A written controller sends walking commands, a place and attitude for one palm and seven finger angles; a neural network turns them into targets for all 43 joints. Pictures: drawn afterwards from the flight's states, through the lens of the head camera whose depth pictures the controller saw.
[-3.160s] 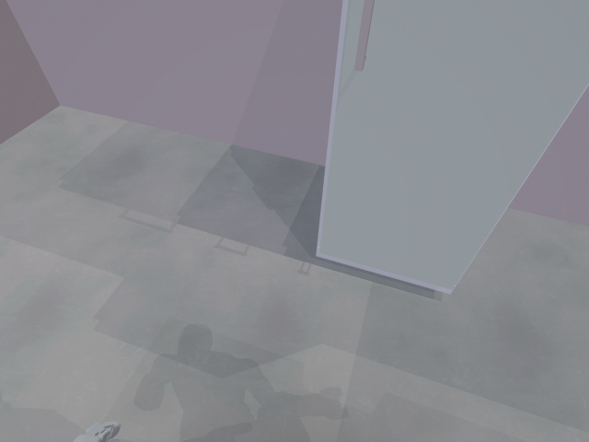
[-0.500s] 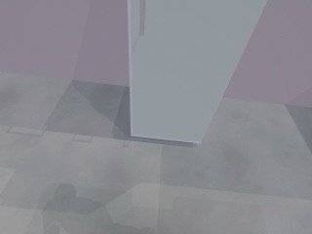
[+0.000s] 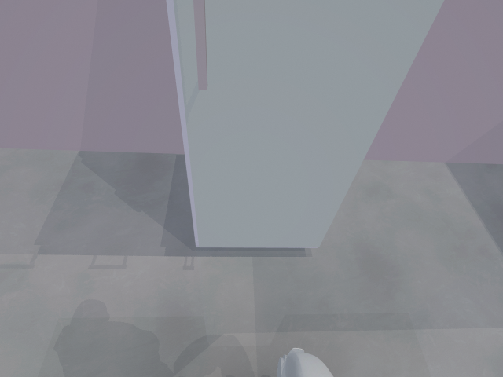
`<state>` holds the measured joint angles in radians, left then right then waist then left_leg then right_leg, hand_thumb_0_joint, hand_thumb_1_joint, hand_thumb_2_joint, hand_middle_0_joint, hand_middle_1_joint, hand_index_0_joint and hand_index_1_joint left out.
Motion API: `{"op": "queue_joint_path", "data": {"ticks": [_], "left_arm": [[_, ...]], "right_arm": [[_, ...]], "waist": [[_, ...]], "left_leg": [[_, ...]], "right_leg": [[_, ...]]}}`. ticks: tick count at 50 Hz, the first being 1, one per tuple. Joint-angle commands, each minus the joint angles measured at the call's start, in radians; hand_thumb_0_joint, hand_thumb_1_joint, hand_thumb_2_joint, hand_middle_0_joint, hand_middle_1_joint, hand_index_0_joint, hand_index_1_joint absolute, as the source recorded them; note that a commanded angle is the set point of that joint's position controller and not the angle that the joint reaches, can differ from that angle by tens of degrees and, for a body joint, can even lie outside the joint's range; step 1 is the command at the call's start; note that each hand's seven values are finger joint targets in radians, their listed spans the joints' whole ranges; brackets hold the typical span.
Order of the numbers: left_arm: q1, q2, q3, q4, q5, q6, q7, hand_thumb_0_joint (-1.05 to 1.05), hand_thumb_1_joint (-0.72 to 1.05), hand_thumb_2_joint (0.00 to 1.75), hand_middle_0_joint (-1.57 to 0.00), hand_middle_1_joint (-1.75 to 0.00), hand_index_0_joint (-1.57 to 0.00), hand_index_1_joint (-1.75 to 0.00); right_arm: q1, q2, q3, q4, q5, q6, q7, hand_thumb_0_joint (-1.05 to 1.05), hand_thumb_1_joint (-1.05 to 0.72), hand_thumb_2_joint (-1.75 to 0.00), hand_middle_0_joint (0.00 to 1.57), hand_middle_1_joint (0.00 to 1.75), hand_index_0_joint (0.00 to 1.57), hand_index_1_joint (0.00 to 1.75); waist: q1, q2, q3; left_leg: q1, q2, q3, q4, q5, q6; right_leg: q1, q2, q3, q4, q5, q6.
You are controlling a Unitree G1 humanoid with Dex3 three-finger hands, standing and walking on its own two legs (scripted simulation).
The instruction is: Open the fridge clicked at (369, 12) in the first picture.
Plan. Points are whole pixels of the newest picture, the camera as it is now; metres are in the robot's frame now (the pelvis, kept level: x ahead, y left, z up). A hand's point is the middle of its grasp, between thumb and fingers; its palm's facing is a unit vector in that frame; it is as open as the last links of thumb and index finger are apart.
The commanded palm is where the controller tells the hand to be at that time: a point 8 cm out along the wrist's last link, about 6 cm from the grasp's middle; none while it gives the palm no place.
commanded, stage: take the last steps up to it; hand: left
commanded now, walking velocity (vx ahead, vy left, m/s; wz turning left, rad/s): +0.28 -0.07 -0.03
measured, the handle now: out of the picture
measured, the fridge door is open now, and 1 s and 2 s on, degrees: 0 0 0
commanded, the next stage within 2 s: come to a stop and stand still in 0.22 s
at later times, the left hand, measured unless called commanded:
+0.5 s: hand (172, 352) +0.20 +0.14 -0.18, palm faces +0.07 -0.98 -0.18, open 7.3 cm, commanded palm none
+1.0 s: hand (174, 347) +0.21 +0.14 -0.18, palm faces +0.00 -0.96 -0.28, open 7.4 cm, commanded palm none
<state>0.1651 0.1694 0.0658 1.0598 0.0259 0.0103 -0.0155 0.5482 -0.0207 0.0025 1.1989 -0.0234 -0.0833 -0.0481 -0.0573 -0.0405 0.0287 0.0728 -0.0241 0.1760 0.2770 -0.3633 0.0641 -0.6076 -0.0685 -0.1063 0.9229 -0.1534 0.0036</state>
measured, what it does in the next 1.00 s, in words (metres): walks ahead: right foot, then left foot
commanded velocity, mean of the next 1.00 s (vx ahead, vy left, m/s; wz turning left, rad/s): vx -0.02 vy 0.01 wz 0.00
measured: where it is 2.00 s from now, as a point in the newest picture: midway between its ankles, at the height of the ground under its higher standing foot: outside the picture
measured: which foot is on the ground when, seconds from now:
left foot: down 0.00-0.16, up 0.18-0.54, down 0.56-0.88, up 0.90-1.00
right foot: up 0.00-0.12, down 0.14-0.60, up 0.62-0.88, down 0.90-1.00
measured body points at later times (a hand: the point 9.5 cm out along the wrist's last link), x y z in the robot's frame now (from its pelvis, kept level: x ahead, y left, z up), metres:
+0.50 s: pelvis +0.20 -0.03 +0.00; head +0.21 -0.03 +0.45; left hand +0.20 +0.19 -0.16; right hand +0.28 -0.26 -0.15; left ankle +0.27 +0.11 -0.72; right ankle +0.17 -0.09 -0.74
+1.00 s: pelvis +0.15 -0.06 -0.03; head +0.15 -0.09 +0.42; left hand +0.21 +0.19 -0.16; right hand +0.24 -0.32 -0.18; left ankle +0.23 +0.06 -0.72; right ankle +0.18 -0.20 -0.74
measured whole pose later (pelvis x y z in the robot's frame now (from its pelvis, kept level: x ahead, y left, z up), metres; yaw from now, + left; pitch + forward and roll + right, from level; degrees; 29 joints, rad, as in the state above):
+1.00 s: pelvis +0.15 -0.06 -0.03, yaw -1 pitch -3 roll -2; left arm 0.27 0.16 0.01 0.96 0.03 -0.01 0.03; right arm 0.18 -0.26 -0.08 0.93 -0.02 0.05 0.02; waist -0.02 0.12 0.04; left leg -0.51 0.05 -0.01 0.93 -0.36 -0.01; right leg -0.32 -0.01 -0.02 0.71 -0.34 0.03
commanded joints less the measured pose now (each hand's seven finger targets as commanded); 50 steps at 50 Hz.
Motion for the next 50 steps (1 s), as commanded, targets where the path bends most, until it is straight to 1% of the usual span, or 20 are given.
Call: {"op": "queue_joint_path", "data": {"ticks": [1, 4, 6, 7, 8, 11, 15, 25, 26, 28, 30, 35, 42, 43, 44, 45, 46, 47, 49, 50], "left_arm": [[-0.113, -0.008, -0.015, -0.093, -0.004, -0.034, -0.005, 0.00, 0.90, 0.90, -0.20, -0.30, -0.20, -0.30], [0.048, 0.021, -0.007, -0.048, -0.001, -0.046, 0.010, 0.00, 0.90, 0.90, -0.20, -0.30, -0.20, -0.30], [0.283, 0.080, 0.017, 0.021, 0.006, -0.069, 0.017, 0.00, 0.90, 0.90, -0.20, -0.30, -0.20, -0.30], [0.393, 0.167, 0.037, 0.041, 0.009, -0.080, 0.031, 0.00, 0.90, 0.90, -0.20, -0.30, -0.20, -0.30], [0.399, 0.205, 0.042, 0.051, -0.012, -0.077, 0.034, 0.00, 0.90, 0.90, -0.20, -0.30, -0.20, -0.30], [0.162, 0.084, 0.009, -0.004, -0.017, -0.076, 0.041, 0.00, 0.90, 0.90, -0.20, -0.30, -0.20, -0.30], [0.122, 0.021, -0.016, -0.021, -0.002, -0.096, 0.049, 0.00, 0.90, 0.90, -0.20, -0.30, -0.20, -0.30], [0.189, 0.095, -0.007, -0.016, -0.008, -0.038, 0.060, 0.00, 0.90, 0.90, -0.20, -0.30, -0.20, -0.30], [0.197, 0.096, -0.002, -0.021, -0.009, -0.028, 0.063, 0.00, 0.90, 0.90, -0.20, -0.30, -0.20, -0.30], [0.209, 0.070, -0.003, -0.047, -0.014, -0.012, 0.069, 0.00, 0.90, 0.90, -0.20, -0.30, -0.20, -0.30], [0.238, 0.056, -0.002, -0.069, -0.019, -0.003, 0.077, 0.00, 0.90, 0.90, -0.20, -0.30, -0.20, -0.30], [0.177, 0.063, 0.029, -0.097, -0.011, 0.027, 0.061, 0.00, 0.90, 0.90, -0.20, -0.30, -0.20, -0.30], [0.206, 0.030, 0.015, -0.109, -0.007, 0.023, 0.043, 0.00, 0.90, 0.90, -0.20, -0.30, -0.20, -0.30], [0.306, 0.090, -0.013, -0.072, -0.015, -0.001, 0.060, 0.00, 0.90, 0.90, -0.20, -0.30, -0.20, -0.30], [0.199, 0.185, 0.001, -0.145, 0.014, -0.010, 0.059, 0.00, 0.90, 0.90, -0.20, -0.30, -0.20, -0.30], [0.183, 0.170, -0.013, -0.174, 0.009, -0.037, 0.066, 0.00, 0.90, 0.90, -0.20, -0.30, -0.20, -0.30], [0.117, 0.212, -0.020, -0.177, 0.010, -0.052, 0.064, 0.00, 0.90, 0.90, -0.20, -0.30, -0.20, -0.30], [0.101, 0.241, -0.007, -0.188, 0.016, -0.049, 0.058, 0.00, 0.90, 0.90, -0.20, -0.30, -0.20, -0.30], [0.042, 0.235, 0.012, -0.193, 0.007, -0.065, 0.062, 0.00, 0.90, 0.90, -0.20, -0.30, -0.20, -0.30], [0.025, 0.205, 0.007, -0.196, 0.007, -0.055, 0.063, 0.00, 0.90, 0.90, -0.20, -0.30, -0.20, -0.30]], "right_arm": [[0.121, -0.167, -0.033, 0.010, -0.004, -0.002, -0.013, 0.00, -0.90, -0.90, 0.20, 0.30, 0.20, 0.30], [0.077, -0.203, -0.044, 0.004, 0.004, 0.004, -0.014, 0.00, -0.90, -0.90, 0.20, 0.30, 0.20, 0.30], [0.023, -0.206, -0.051, -0.020, 0.017, 0.005, -0.003, 0.00, -0.90, -0.90, 0.20, 0.30, 0.20, 0.30], [0.055, -0.157, -0.047, -0.049, 0.031, 0.002, 0.009, 0.00, -0.90, -0.90, 0.20, 0.30, 0.20, 0.30], [0.051, -0.144, -0.048, -0.066, 0.033, 0.005, 0.006, 0.00, -0.90, -0.90, 0.20, 0.30, 0.20, 0.30], [-0.092, -0.120, -0.059, -0.096, 0.010, 0.030, 0.022, 0.00, -0.90, -0.90, 0.20, 0.30, 0.20, 0.30], [-0.049, -0.079, -0.050, -0.103, -0.003, 0.071, 0.025, 0.00, -0.90, -0.90, 0.20, 0.30, 0.20, 0.30], [-0.279, -0.161, -0.043, -0.183, 0.011, 0.086, 0.012, 0.00, -0.90, -0.90, 0.20, 0.30, 0.20, 0.30], [-0.284, -0.179, -0.051, -0.189, 0.008, 0.092, 0.010, 0.00, -0.90, -0.90, 0.20, 0.30, 0.20, 0.30], [-0.212, -0.247, -0.067, -0.186, 0.005, 0.087, 0.007, 0.00, -0.90, -0.90, 0.20, 0.30, 0.20, 0.30], [-0.172, -0.319, -0.077, -0.176, 0.013, 0.092, -0.010, 0.00, -0.90, -0.90, 0.20, 0.30, 0.20, 0.30], [-0.361, -0.293, -0.091, -0.253, -0.005, 0.097, -0.016, 0.00, -0.90, -0.90, 0.20, 0.30, 0.20, 0.30], [-0.420, -0.309, -0.108, -0.275, -0.011, 0.111, 0.014, 0.00, -0.90, -0.90, 0.20, 0.30, 0.20, 0.30], [-0.487, -0.353, -0.116, -0.301, 0.020, 0.085, 0.011, 0.00, -0.90, -0.90, 0.20, 0.30, 0.20, 0.30], [-0.436, -0.199, -0.086, -0.363, 0.017, 0.100, 0.052, 0.00, -0.90, -0.90, 0.20, 0.30, 0.20, 0.30], [-0.468, -0.231, -0.079, -0.377, -0.009, 0.109, 0.062, 0.00, -0.90, -0.90, 0.20, 0.30, 0.20, 0.30], [-0.365, -0.220, -0.081, -0.353, -0.005, 0.110, 0.074, 0.00, -0.90, -0.90, 0.20, 0.30, 0.20, 0.30], [-0.345, -0.208, -0.071, -0.353, -0.003, 0.107, 0.082, 0.00, -0.90, -0.90, 0.20, 0.30, 0.20, 0.30], [-0.349, -0.270, -0.081, -0.376, 0.006, 0.115, 0.081, 0.00, -0.90, -0.90, 0.20, 0.30, 0.20, 0.30], [-0.333, -0.286, -0.084, -0.382, 0.003, 0.113, 0.076, 0.00, -0.90, -0.90, 0.20, 0.30, 0.20, 0.30]], "waist": [[0.005, 0.155, 0.144], [0.074, 0.194, 0.046], [0.182, 0.121, -0.083], [0.204, -0.091, -0.209], [0.162, -0.117, -0.238], [0.075, 0.083, 0.048], [-0.002, 0.040, 0.061], [0.058, -0.087, -0.022], [0.056, -0.073, -0.007], [0.032, 0.100, -0.069], [0.023, 0.317, -0.133], [0.060, 0.150, -0.115], [0.075, 0.280, -0.102], [0.158, -0.017, -0.140], [0.103, -0.362, -0.038], [0.102, -0.059, -0.019], [0.023, 0.041, -0.062], [0.020, 0.187, -0.124], [0.030, -0.307, -0.033], [0.026, -0.324, 0.018]], "left_leg": [[-0.001, 0.276, -0.109, 0.012, 0.954, 0.028], [-0.009, 0.290, -0.091, 0.204, 1.198, 0.021], [-0.204, 0.243, -0.065, 0.523, 0.938, -0.005], [-0.472, 0.098, -0.029, 0.861, 0.306, -0.038], [-0.596, 0.008, -0.108, 1.144, -0.216, -0.041], [-0.619, 0.141, -0.193, 1.117, -0.008, -0.030], [-0.531, 0.171, -0.157, 0.910, 0.034, -0.065], [-0.423, 0.075, -0.099, 0.335, 0.199, -0.098], [-0.381, 0.082, -0.103, 0.292, 0.268, -0.093], [-0.125, 0.255, -0.231, 0.252, 1.038, -0.009], [-0.068, 0.478, -0.413, 0.174, 1.476, 0.177], [-0.221, 0.374, -0.292, 0.149, 0.925, 0.144], [-0.362, 0.304, -0.268, 0.103, 0.293, 0.083], [-0.349, 0.240, -0.165, 0.348, 0.310, -0.030], [-0.646, 0.028, -0.097, 0.580, -0.099, -0.083], [-0.627, 0.062, -0.221, 0.695, -0.080, -0.066], [-0.587, 0.069, -0.195, 0.734, -0.020, -0.071], [-0.473, 0.037, -0.126, 0.694, -0.058, -0.072], [-0.642, 0.079, -0.199, 0.778, -0.011, -0.073], [-0.604, 0.097, -0.198, 0.745, -0.010, -0.066]], "right_leg": [[-0.004, 0.046, -0.062, -0.209, -0.053, -0.045], [0.228, 0.101, -0.076, -0.290, -0.077, -0.090], [0.605, 0.045, -0.005, -0.405, 0.067, -0.132], [0.851, -0.230, 0.359, -0.450, 0.216, -0.247], [0.849, -0.388, 0.621, -0.563, 0.280, -0.351], [0.386, -0.285, 0.393, -0.704, -0.017, -0.261], [0.233, -0.194, 0.134, -0.707, 0.238, -0.203], [0.500, -0.137, 0.091, -0.437, 0.773, -0.141], [0.468, -0.136, 0.097, -0.404, 0.726, -0.130], [0.301, -0.050, 0.030, -0.267, 0.363, -0.036], [0.203, 0.077, 0.069, 0.097, -0.535, 0.016], [0.140, 0.062, 0.157, 0.307, -0.388, 0.021], [0.329, 0.043, 0.044, -0.161, -0.328, 0.015], [0.349, -0.020, 0.171, -0.562, -0.123, 0.001], [0.312, -0.188, 0.485, -0.650, -0.253, -0.067], [0.254, -0.227, 0.524, -0.618, -0.074, -0.110], [0.303, -0.204, 0.387, -0.613, -0.063, -0.135], [0.273, -0.198, 0.348, -0.561, -0.077, -0.145], [0.292, -0.195, 0.387, -0.586, -0.182, -0.143], [0.230, -0.195, 0.352, -0.607, -0.302, -0.144]]}}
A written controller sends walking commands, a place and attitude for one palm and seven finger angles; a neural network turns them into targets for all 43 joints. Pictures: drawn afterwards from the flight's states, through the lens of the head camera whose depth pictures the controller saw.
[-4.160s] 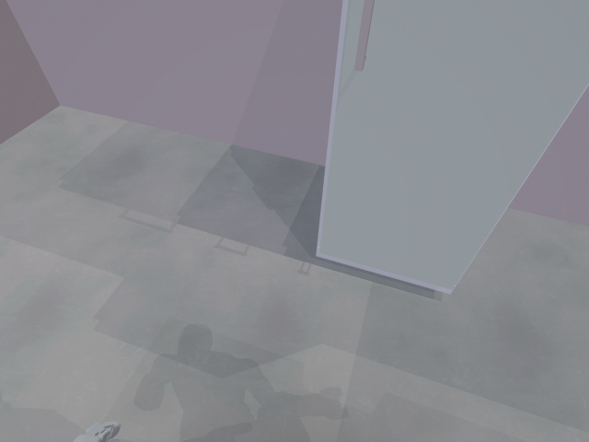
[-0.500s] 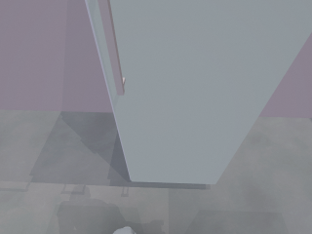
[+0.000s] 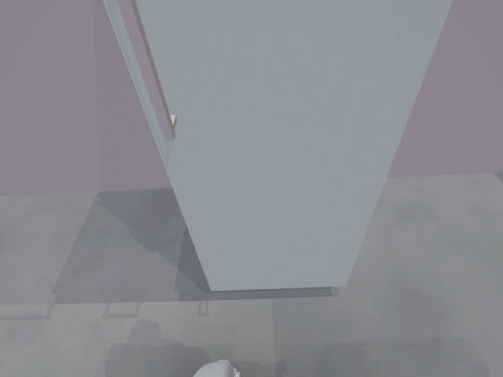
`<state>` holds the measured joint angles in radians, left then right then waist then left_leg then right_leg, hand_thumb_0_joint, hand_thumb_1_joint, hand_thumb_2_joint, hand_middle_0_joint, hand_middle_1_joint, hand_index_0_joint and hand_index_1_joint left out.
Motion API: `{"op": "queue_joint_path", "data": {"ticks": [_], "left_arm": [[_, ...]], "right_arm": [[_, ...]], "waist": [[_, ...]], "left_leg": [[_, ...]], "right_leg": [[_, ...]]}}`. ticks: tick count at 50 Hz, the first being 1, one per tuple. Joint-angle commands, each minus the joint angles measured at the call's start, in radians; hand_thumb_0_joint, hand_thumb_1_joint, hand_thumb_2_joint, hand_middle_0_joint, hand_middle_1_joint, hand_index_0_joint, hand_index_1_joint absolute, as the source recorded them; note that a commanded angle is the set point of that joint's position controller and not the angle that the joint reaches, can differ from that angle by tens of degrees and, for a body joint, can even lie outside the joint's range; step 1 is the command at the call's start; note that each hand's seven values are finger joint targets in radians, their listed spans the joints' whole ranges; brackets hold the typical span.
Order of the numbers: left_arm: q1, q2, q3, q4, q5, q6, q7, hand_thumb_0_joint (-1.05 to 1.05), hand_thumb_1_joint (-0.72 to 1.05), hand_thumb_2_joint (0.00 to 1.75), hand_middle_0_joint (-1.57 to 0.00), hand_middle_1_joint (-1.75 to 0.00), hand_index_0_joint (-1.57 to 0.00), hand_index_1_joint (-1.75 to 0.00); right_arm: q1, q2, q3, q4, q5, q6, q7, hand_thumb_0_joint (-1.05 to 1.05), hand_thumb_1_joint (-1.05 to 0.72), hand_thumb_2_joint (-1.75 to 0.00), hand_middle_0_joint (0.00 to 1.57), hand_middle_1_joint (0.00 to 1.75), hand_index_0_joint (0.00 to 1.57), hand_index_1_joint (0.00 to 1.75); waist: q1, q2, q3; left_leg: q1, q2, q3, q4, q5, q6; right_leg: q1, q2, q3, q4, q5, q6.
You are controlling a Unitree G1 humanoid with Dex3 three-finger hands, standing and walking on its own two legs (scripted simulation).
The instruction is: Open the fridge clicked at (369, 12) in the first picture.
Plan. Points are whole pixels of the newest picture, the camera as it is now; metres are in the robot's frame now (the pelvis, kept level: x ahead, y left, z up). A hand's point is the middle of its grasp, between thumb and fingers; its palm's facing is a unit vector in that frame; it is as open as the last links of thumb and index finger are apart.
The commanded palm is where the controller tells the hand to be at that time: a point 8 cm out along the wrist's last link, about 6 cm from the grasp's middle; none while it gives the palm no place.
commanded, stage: come to a stop and stand still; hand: left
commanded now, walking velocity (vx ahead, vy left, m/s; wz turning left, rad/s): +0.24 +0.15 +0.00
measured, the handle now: (145, 44) +0.52 +0.18 +0.30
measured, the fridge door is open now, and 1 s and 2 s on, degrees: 0 0 0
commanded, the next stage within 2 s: look again from close up in 1.42 s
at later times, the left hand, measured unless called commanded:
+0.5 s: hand out of the picture -0.01 +0.16 -0.14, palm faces +0.01 -0.97 -0.25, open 7.3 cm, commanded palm none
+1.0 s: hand out of the picture +0.01 +0.16 -0.15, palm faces +0.04 -0.99 -0.16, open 7.4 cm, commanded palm none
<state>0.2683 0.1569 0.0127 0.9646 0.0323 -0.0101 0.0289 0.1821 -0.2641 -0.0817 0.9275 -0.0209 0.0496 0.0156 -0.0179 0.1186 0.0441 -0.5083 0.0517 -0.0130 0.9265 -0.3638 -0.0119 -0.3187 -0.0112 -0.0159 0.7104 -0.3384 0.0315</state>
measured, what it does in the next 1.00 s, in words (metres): steps on the spot: left foot, then right foot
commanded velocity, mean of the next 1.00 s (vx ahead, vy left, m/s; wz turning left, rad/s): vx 0.05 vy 0.01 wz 0.00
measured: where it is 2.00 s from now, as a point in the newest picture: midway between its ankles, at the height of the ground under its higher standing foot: outside the picture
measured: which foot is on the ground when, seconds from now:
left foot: up 0.00-0.10, down 0.12-0.42, up 0.44-0.78, down 0.80-1.00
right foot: down 0.00-0.14, up 0.16-0.40, down 0.42-1.00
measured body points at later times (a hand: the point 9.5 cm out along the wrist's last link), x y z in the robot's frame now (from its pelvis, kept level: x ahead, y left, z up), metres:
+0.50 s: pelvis -0.03 -0.02 +0.02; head -0.03 -0.05 +0.47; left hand -0.01 +0.21 -0.12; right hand -0.06 -0.23 -0.15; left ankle +0.01 +0.09 -0.68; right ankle -0.03 -0.07 -0.71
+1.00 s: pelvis +0.03 +0.00 +0.03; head +0.03 +0.01 +0.48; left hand +0.01 +0.22 -0.14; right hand +0.09 -0.22 -0.13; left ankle +0.00 +0.13 -0.71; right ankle -0.03 -0.07 -0.71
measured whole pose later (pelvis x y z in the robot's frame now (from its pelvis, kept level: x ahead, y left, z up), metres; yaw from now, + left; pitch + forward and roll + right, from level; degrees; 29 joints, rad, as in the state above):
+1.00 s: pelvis +0.03 +0.00 +0.03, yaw -1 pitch +0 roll +1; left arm 0.32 0.13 0.00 1.12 0.02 -0.03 0.03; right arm 0.20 -0.15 0.01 1.06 -0.01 -0.02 -0.05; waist 0.03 -0.02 0.00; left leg -0.18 0.03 0.06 0.49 -0.30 -0.02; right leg -0.13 0.03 -0.07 0.47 -0.35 -0.05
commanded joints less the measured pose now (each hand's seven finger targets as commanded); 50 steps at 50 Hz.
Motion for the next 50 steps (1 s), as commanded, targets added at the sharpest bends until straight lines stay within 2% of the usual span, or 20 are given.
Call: {"op": "queue_joint_path", "data": {"ticks": [1, 3, 5, 6, 7, 9, 12, 16, 18, 19, 21, 22, 23, 25, 28, 35, 37, 41, 44, 50], "left_arm": [[-0.095, 0.226, 0.063, -0.113, 0.006, -0.019, 0.018, 0.00, 0.90, 0.90, -0.20, -0.30, -0.20, -0.30], [-0.114, 0.259, 0.074, -0.125, 0.016, -0.003, 0.021, 0.00, 0.90, 0.90, -0.20, -0.30, -0.20, -0.30], [-0.130, 0.200, 0.053, -0.130, 0.013, 0.026, 0.015, 0.00, 0.90, 0.90, -0.20, -0.30, -0.20, -0.30], [-0.117, 0.127, 0.033, -0.139, 0.002, 0.034, 0.012, 0.00, 0.90, 0.90, -0.20, -0.30, -0.20, -0.30], [-0.100, 0.083, 0.014, -0.167, 0.000, 0.027, 0.014, 0.00, 0.90, 0.90, -0.20, -0.30, -0.20, -0.30], [-0.055, 0.116, 0.033, -0.113, 0.003, 0.020, 0.006, 0.00, 0.90, 0.90, -0.20, -0.30, -0.20, -0.30], [0.018, 0.104, 0.031, -0.073, -0.001, 0.022, -0.018, 0.00, 0.90, 0.90, -0.20, -0.30, -0.20, -0.30], [0.018, 0.070, 0.014, -0.063, -0.010, 0.020, -0.021, 0.00, 0.90, 0.90, -0.20, -0.30, -0.20, -0.30], [0.079, 0.051, 0.012, -0.041, -0.011, 0.008, -0.017, 0.00, 0.90, 0.90, -0.20, -0.30, -0.20, -0.30], [0.126, 0.053, 0.012, -0.025, -0.008, 0.004, -0.012, 0.00, 0.90, 0.90, -0.20, -0.30, -0.20, -0.30], [0.206, 0.163, 0.035, -0.011, 0.001, -0.005, 0.007, 0.00, 0.90, 0.90, -0.20, -0.30, -0.20, -0.30], [0.157, 0.170, 0.039, -0.026, -0.008, -0.010, 0.014, 0.00, 0.90, 0.90, -0.20, -0.30, -0.20, -0.30], [0.110, 0.144, 0.033, -0.028, -0.011, -0.033, 0.014, 0.00, 0.90, 0.90, -0.20, -0.30, -0.20, -0.30], [0.062, 0.119, 0.026, -0.027, -0.017, -0.054, 0.009, 0.00, 0.90, 0.90, -0.20, -0.30, -0.20, -0.30], [0.076, 0.097, 0.019, 0.003, -0.014, -0.065, 0.003, 0.00, 0.90, 0.90, -0.20, -0.30, -0.20, -0.30], [0.160, 0.112, 0.015, 0.086, -0.006, -0.048, -0.005, 0.00, 0.90, 0.90, -0.20, -0.30, -0.20, -0.30], [0.155, 0.108, 0.010, 0.100, -0.009, -0.046, -0.003, 0.00, 0.90, 0.90, -0.20, -0.30, -0.20, -0.30], [0.162, 0.058, 0.000, 0.109, -0.013, -0.032, 0.005, 0.00, 0.90, 0.90, -0.20, -0.30, -0.20, -0.30], [0.135, 0.085, 0.008, 0.122, -0.012, -0.026, 0.007, 0.00, 0.90, 0.90, -0.20, -0.30, -0.20, -0.30], [0.112, 0.093, 0.007, 0.122, -0.013, -0.022, 0.008, 0.00, 0.90, 0.90, -0.20, -0.30, -0.20, -0.30]], "right_arm": [[0.059, -0.042, 0.002, -0.110, 0.000, -0.020, 0.011, 0.00, -0.90, -0.90, 0.20, 0.30, 0.20, 0.30], [0.134, -0.024, 0.009, -0.082, -0.006, -0.023, 0.012, 0.00, -0.90, -0.90, 0.20, 0.30, 0.20, 0.30], [0.343, -0.015, 0.019, -0.011, -0.018, -0.025, 0.000, 0.00, -0.90, -0.90, 0.20, 0.30, 0.20, 0.30], [0.399, -0.048, 0.018, 0.001, -0.031, -0.033, -0.006, 0.00, -0.90, -0.90, 0.20, 0.30, 0.20, 0.30], [0.382, -0.064, 0.024, -0.013, -0.027, -0.043, -0.014, 0.00, -0.90, -0.90, 0.20, 0.30, 0.20, 0.30], [0.188, -0.053, 0.043, -0.042, -0.017, -0.046, -0.025, 0.00, -0.90, -0.90, 0.20, 0.30, 0.20, 0.30], [0.099, -0.055, 0.042, -0.064, -0.014, -0.073, -0.025, 0.00, -0.90, -0.90, 0.20, 0.30, 0.20, 0.30], [0.193, -0.048, 0.037, -0.006, -0.015, -0.075, -0.033, 0.00, -0.90, -0.90, 0.20, 0.30, 0.20, 0.30], [0.224, -0.045, 0.037, 0.015, -0.012, -0.065, -0.034, 0.00, -0.90, -0.90, 0.20, 0.30, 0.20, 0.30], [0.222, -0.034, 0.039, 0.025, -0.007, -0.060, -0.032, 0.00, -0.90, -0.90, 0.20, 0.30, 0.20, 0.30], [0.168, 0.036, 0.047, -0.017, 0.005, -0.057, -0.023, 0.00, -0.90, -0.90, 0.20, 0.30, 0.20, 0.30], [0.146, -0.002, 0.036, -0.026, -0.013, -0.048, -0.018, 0.00, -0.90, -0.90, 0.20, 0.30, 0.20, 0.30], [0.173, 0.022, 0.041, 0.008, -0.012, -0.051, -0.011, 0.00, -0.90, -0.90, 0.20, 0.30, 0.20, 0.30], [0.220, 0.032, 0.040, 0.050, -0.007, -0.046, -0.006, 0.00, -0.90, -0.90, 0.20, 0.30, 0.20, 0.30], [0.205, 0.060, 0.045, 0.058, 0.001, -0.048, -0.008, 0.00, -0.90, -0.90, 0.20, 0.30, 0.20, 0.30], [0.114, 0.089, 0.064, 0.055, 0.012, -0.068, -0.029, 0.00, -0.90, -0.90, 0.20, 0.30, 0.20, 0.30], [0.132, 0.090, 0.066, 0.074, 0.014, -0.075, -0.036, 0.00, -0.90, -0.90, 0.20, 0.30, 0.20, 0.30], [0.151, 0.013, 0.062, 0.106, 0.008, -0.091, -0.055, 0.00, -0.90, -0.90, 0.20, 0.30, 0.20, 0.30], [0.132, 0.033, 0.073, 0.124, 0.007, -0.083, -0.062, 0.00, -0.90, -0.90, 0.20, 0.30, 0.20, 0.30], [0.109, 0.032, 0.075, 0.127, 0.008, -0.078, -0.067, 0.00, -0.90, -0.90, 0.20, 0.30, 0.20, 0.30]], "waist": [[-0.017, -0.467, 0.035], [-0.041, -0.271, 0.083], [-0.105, -0.072, 0.097], [-0.113, 0.174, 0.116], [-0.077, 0.271, 0.149], [0.013, 0.144, 0.114], [0.076, -0.080, 0.065], [0.023, -0.056, 0.011], [0.034, -0.127, -0.025], [0.054, -0.170, 0.000], [0.079, -0.433, 0.088], [0.038, -0.222, 0.106], [0.014, -0.181, 0.077], [-0.021, -0.179, 0.073], [-0.019, -0.168, 0.040], [0.037, -0.230, -0.028], [0.022, -0.264, -0.041], [0.029, -0.089, -0.052], [0.025, -0.018, -0.024], [0.025, -0.083, -0.022]], "left_leg": [[0.052, 0.019, 0.002, 0.031, -0.054, 0.012], [0.265, -0.011, 0.055, -0.162, -0.081, 0.018], [0.426, -0.049, 0.093, -0.383, -0.122, 0.029], [0.329, 0.078, -0.113, -0.601, -0.318, 0.087], [0.209, 0.193, -0.386, -0.750, -0.398, 0.154], [0.075, 0.212, -0.450, -0.767, -0.409, 0.205], [-0.031, 0.184, -0.281, -0.769, -0.282, 0.207], [0.091, 0.182, -0.199, -0.727, -0.232, 0.212], [0.088, 0.167, -0.166, -0.666, -0.250, 0.187], [0.009, 0.131, -0.114, -0.593, -0.257, 0.149], [-0.214, -0.066, 0.092, -0.174, -0.138, 0.036], [-0.148, -0.034, 0.017, -0.080, -0.082, 0.038], [-0.122, -0.017, 0.011, -0.017, -0.021, 0.039], [-0.081, -0.007, 0.001, 0.042, 0.075, 0.026], [-0.031, -0.004, 0.021, -0.016, 0.102, 0.006], [0.164, -0.041, 0.080, -0.339, 0.036, -0.009], [0.266, -0.045, 0.087, -0.457, 0.122, -0.008], [0.428, 0.103, -0.006, -0.485, 0.516, 0.052], [0.392, 0.083, 0.022, -0.459, 0.553, 0.045], [0.367, 0.072, 0.018, -0.486, 0.476, 0.040]], "right_leg": [[-0.148, -0.255, 0.238, -0.413, -0.264, -0.167], [-0.317, -0.249, 0.217, -0.368, -0.398, -0.154], [-0.434, -0.101, 0.089, -0.131, -0.455, -0.104], [-0.421, 0.041, -0.044, 0.177, -0.399, -0.061], [-0.412, 0.092, -0.059, 0.368, -0.308, -0.041], [-0.326, 0.007, 0.038, 0.496, -0.148, -0.069], [-0.149, -0.018, -0.003, 0.455, -0.042, -0.064], [-0.022, -0.004, -0.050, 0.124, -0.143, -0.073], [0.128, 0.021, -0.060, -0.117, -0.124, -0.080], [0.227, 0.005, -0.010, -0.266, -0.115, -0.090], [0.205, -0.348, 0.529, -0.606, -0.451, -0.232], [0.090, -0.389, 0.497, -0.627, -0.332, -0.244], [0.079, -0.341, 0.455, -0.617, -0.276, -0.232], [0.063, -0.272, 0.319, -0.588, -0.106, -0.200], [0.110, -0.221, 0.199, -0.542, 0.161, -0.201], [0.205, -0.188, 0.143, -0.414, 0.501, -0.193], [0.182, -0.159, 0.117, -0.362, 0.520, -0.156], [0.090, -0.084, 0.056, -0.298, 0.321, -0.077], [0.123, -0.093, 0.047, -0.292, 0.396, -0.072], [0.170, -0.100, 0.043, -0.281, 0.455, -0.075]]}}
